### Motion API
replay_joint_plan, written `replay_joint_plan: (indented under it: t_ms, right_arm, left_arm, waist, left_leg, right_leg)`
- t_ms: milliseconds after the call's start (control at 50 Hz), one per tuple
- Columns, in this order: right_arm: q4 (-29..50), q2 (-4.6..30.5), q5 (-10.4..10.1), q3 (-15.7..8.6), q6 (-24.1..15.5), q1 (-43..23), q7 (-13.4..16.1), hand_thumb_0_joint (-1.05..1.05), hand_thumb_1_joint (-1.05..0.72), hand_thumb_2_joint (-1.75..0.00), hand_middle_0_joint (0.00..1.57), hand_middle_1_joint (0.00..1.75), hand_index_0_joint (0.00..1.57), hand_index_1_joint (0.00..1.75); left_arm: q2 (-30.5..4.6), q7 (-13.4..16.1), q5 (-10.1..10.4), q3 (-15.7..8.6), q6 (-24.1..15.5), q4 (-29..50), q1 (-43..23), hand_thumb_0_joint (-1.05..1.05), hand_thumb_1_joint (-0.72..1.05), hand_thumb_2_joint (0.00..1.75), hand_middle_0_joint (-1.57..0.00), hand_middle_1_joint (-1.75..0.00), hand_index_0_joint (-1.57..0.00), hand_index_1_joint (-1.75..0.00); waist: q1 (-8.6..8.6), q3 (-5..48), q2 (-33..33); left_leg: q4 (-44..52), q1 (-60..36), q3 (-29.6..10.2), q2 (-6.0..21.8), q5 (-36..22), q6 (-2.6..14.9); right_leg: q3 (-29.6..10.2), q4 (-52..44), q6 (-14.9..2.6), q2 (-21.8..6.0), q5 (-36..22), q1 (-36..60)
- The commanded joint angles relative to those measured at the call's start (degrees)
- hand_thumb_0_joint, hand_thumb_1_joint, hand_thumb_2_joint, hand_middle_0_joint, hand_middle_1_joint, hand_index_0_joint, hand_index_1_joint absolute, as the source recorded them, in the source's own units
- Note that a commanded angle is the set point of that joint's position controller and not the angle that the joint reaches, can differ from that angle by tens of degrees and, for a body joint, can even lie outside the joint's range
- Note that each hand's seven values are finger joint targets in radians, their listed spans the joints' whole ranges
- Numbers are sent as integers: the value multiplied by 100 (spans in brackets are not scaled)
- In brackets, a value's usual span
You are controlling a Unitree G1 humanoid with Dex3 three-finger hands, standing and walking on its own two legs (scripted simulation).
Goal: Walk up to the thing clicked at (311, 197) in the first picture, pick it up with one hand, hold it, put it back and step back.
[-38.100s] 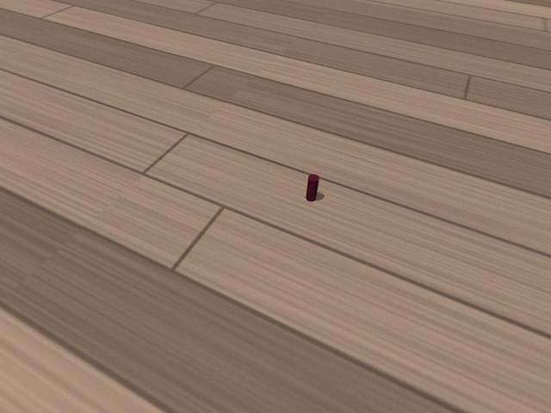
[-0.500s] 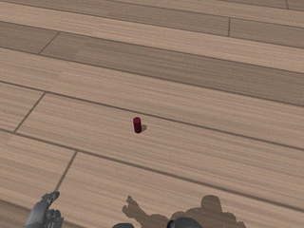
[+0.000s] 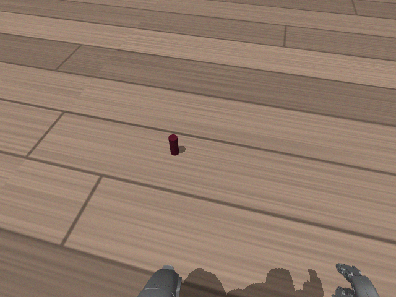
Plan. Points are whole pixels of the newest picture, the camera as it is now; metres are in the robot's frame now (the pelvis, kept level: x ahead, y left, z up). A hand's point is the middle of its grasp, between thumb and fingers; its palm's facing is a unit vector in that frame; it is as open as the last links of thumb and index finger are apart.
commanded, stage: step back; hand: left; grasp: from the side
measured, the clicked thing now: (173, 145) +0.98 +0.21 -0.68
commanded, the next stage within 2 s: stand in 1.20 s
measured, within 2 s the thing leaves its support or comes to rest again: neither
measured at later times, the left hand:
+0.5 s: hand out of the picture -0.05 +0.27 -0.14, palm faces +0.09 -0.93 -0.36, open 7.4 cm
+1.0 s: hand out of the picture -0.02 +0.29 -0.14, palm faces +0.11 -0.92 -0.36, open 7.4 cm
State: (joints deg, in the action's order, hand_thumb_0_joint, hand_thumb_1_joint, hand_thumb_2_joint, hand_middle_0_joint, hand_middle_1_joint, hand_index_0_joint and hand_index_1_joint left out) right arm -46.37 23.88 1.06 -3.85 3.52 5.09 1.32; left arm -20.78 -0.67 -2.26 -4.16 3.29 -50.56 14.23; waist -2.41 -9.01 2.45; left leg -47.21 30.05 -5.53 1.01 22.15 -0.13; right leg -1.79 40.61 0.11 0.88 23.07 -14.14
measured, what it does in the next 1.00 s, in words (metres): steps on the spot: left foot, then right foot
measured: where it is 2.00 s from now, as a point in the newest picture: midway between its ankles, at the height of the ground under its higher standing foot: outside the picture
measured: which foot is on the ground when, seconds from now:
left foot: up 0.00-0.24, down 0.26-0.58, up 0.60-0.86, down 0.88-1.00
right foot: down 0.00-0.28, up 0.30-0.50, down 0.52-1.00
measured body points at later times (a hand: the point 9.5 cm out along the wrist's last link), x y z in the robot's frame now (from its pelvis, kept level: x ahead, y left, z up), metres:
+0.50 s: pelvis -0.09 -0.01 +0.01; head -0.09 +0.00 +0.46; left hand -0.05 +0.32 -0.11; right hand -0.01 -0.31 -0.11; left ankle -0.11 +0.11 -0.71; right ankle -0.06 -0.13 -0.71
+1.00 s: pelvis -0.05 +0.01 +0.01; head -0.03 +0.03 +0.46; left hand -0.03 +0.33 -0.12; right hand +0.08 -0.28 -0.11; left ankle -0.03 +0.14 -0.71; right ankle -0.07 -0.12 -0.71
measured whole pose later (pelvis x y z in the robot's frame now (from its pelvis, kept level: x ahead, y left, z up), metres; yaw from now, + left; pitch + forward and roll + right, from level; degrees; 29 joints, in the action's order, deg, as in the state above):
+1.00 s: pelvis -0.05 +0.01 +0.01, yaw +5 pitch -2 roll +0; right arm -57.2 19.0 1.8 -2.5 -1.3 7.6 -0.1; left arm -22.3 0.2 -0.3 -2.5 0.7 -56.3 11.0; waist -2.0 -5.4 -2.0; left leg -34.1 17.3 1.7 1.2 14.8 0.0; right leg -0.1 40.0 -1.1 -2.0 26.2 -13.9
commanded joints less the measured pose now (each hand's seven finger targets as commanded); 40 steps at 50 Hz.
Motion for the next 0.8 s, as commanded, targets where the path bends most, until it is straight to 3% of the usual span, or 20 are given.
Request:
replay_joint_plan:
  t_ms: [0, 20, 40, 140, 180, 200, 220, 260, 280, 300, 340, 360, 440, 500, 520, 560, 580, 600, 660, 780]
  right_arm:
    - [335, 1162, -69, -311, -78, 120, 32, 0, -90, -90, 20, 30, 20, 30]
    - [170, 991, -91, -249, -83, 429, 32, 0, -90, -90, 20, 30, 20, 30]
    - [165, 840, -71, -184, -113, 523, 54, 0, -90, -90, 20, 30, 20, 30]
    - [157, 823, 24, -154, -294, 413, -14, 0, -90, -90, 20, 30, 20, 30]
    - [0, 881, 72, -211, -365, 692, -35, 0, -90, -90, 20, 30, 20, 30]
    - [-208, 854, 82, -238, -406, 1017, -39, 0, -90, -90, 20, 30, 20, 30]
    - [-403, 826, 114, -281, -450, 1216, -33, 0, -90, -90, 20, 30, 20, 30]
    - [-276, 1364, 256, -375, -513, 733, -12, 0, -90, -90, 20, 30, 20, 30]
    - [-244, 1818, 163, -404, -505, 721, -50, 0, -90, -90, 20, 30, 20, 30]
    - [-219, 1664, 138, -370, -527, 314, -63, 0, -90, -90, 20, 30, 20, 30]
    - [-242, 1060, 192, -189, -593, 39, -62, 0, -90, -90, 20, 30, 20, 30]
    - [-244, 970, 162, -176, -624, 145, -52, 0, -90, -90, 20, 30, 20, 30]
    - [-383, 1184, 182, -287, -550, 529, -130, 0, -90, -90, 20, 30, 20, 30]
    - [-316, 1044, 114, -259, -431, 301, -169, 0, -90, -90, 20, 30, 20, 30]
    - [-303, 776, 77, -186, -417, 458, -159, 0, -90, -90, 20, 30, 20, 30]
    - [-142, 603, 52, -108, -453, 272, -124, 0, -90, -90, 20, 30, 20, 30]
    - [-249, 941, 87, -224, -472, 358, -96, 0, -90, -90, 20, 30, 20, 30]
    - [-311, 1018, 65, -255, -512, 603, -109, 0, -90, -90, 20, 30, 20, 30]
    - [-477, 763, 62, -207, -547, 626, -153, 0, -90, -90, 20, 30, 20, 30]
    - [-555, 604, 53, -174, -561, 534, -163, 0, -90, -90, 20, 30, 20, 30]
  left_arm:
    - [-1821, 181, -57, -426, -241, 851, -1042, 0, 90, 90, -20, -30, -20, -30]
    - [-1567, 198, -37, -391, -241, 805, -1226, 0, 90, 90, -20, -30, -20, -30]
    - [-1503, 204, -56, -417, -247, 813, -1091, 0, 90, 90, -20, -30, -20, -30]
    - [-1543, 205, -130, -469, -294, 642, -211, 0, 90, 90, -20, -30, -20, -30]
    - [-1699, 173, -87, -486, -263, 678, -426, 0, 90, 90, -20, -30, -20, -30]
    - [-1711, 150, -36, -464, -228, 646, -547, 0, 90, 90, -20, -30, -20, -30]
    - [-1469, 146, -2, -362, -202, 608, -357, 0, 90, 90, -20, -30, -20, -30]
    - [-701, 124, 130, -131, -220, 569, -13, 0, 90, 90, -20, -30, -20, -30]
    - [-1328, 180, 54, -287, -250, 502, -640, 0, 90, 90, -20, -30, -20, -30]
    - [-1536, 135, 53, -328, -289, 483, -865, 0, 90, 90, -20, -30, -20, -30]
    - [-1283, 23, 150, -305, -324, 277, -609, 0, 90, 90, -20, -30, -20, -30]
    - [-1229, 7, 137, -257, -340, 240, -504, 0, 90, 90, -20, -30, -20, -30]
    - [-1175, -38, 91, -265, -408, 92, -645, 0, 90, 90, -20, -30, -20, -30]
    - [-1091, 17, 33, -272, -530, -244, -89, 0, 90, 90, -20, -30, -20, -30]
    - [-1180, 66, -5, -316, -598, -328, 153, 0, 90, 90, -20, -30, -20, -30]
    - [-1909, 114, -71, -480, -664, -297, 227, 0, 90, 90, -20, -30, -20, -30]
    - [-2011, 106, -58, -483, -671, -142, -139, 0, 90, 90, -20, -30, -20, -30]
    - [-1878, 107, -7, -463, -695, -52, -380, 0, 90, 90, -20, -30, -20, -30]
    - [-1470, 114, 51, -343, -785, -105, -280, 0, 90, 90, -20, -30, -20, -30]
    - [-1469, 102, 93, -210, -666, -31, -495, 0, 90, 90, -20, -30, -20, -30]
  waist:
    - [286, 96, -1024]
    - [467, 160, -926]
    - [411, 356, -1136]
    - [-190, 1000, -1524]
    - [-28, 1167, -1671]
    - [145, 1205, -1485]
    - [168, 1283, -999]
    - [-92, 1016, 778]
    - [372, 640, 696]
    - [262, 170, 543]
    - [41, 73, 436]
    - [41, 143, 614]
    - [323, 242, 793]
    - [-5, 442, 492]
    - [-87, 687, 16]
    - [-244, 640, -1263]
    - [-115, 260, -926]
    - [69, 148, -751]
    - [72, 472, -679]
    - [148, 740, -1240]
  left_leg:
    - [-2215, -608, -556, -642, 517, 15]
    - [-2312, -358, -409, -827, 303, -8]
    - [-2308, -213, -299, -850, 267, -23]
    - [-67, 86, 305, -360, 830, -110]
    - [1267, -837, 349, -48, 947, 53]
    - [2285, -1582, 468, -119, 395, 131]
    - [3118, -2235, 157, -214, -55, 192]
    - [3267, -3004, -2450, 1421, 743, 694]
    - [3525, -1403, -2904, 1913, 2101, 1302]
    - [3664, -498, -2674, 1862, 2392, 1384]
    - [3260, -923, -1114, 996, 714, 896]
    - [3165, -1229, -910, 870, 413, 755]
    - [3215, -1193, -1026, 982, 1467, 885]
    - [2447, -767, -546, 785, 1433, 754]
    - [1708, -601, -275, 569, 892, 578]
    - [-288, 660, 220, -307, 1059, 130]
    - [-614, 279, -163, -37, 1040, 100]
    - [-594, 179, -246, 146, 815, 114]
    - [-335, -83, -113, 51, 318, 85]
    - [1221, -1333, 745, -31, -490, -39]
  right_leg:
    - [-1702, -2233, -1297, -1771, -446, -1984]
    - [-942, -1838, -1022, -1292, -1212, -1477]
    - [-747, -1676, -956, -1155, -1678, -1048]
    - [-1156, -1613, -1057, -1322, -19, 1004]
    - [-1407, -1532, -1110, -1667, 181, 603]
    - [-1172, -1231, -970, -1548, 90, 237]
    - [-839, -515, -704, -1249, -73, -74]
    - [305, 1118, -99, -105, 830, -2349]
    - [-353, 1124, -61, -455, 952, -1718]
    - [-396, 1233, -94, -517, 741, -1091]
    - [-352, 831, -99, -359, 9, -928]
    - [-104, 669, -134, -345, -155, -1034]
    - [279, -196, -80, -122, 300, -450]
    - [499, -1564, -195, 81, -318, 705]
    - [63, -1954, -222, -104, -465, 1331]
    - [-3064, -2877, -1128, -2055, 1471, 1297]
    - [-3394, -2921, -1530, -2490, 1718, 367]
    - [-3055, -2734, -1574, -2389, 1192, 338]
    - [-1593, -2479, -1075, -1674, -671, 609]
    - [-429, -1672, -858, -1285, -2553, 73]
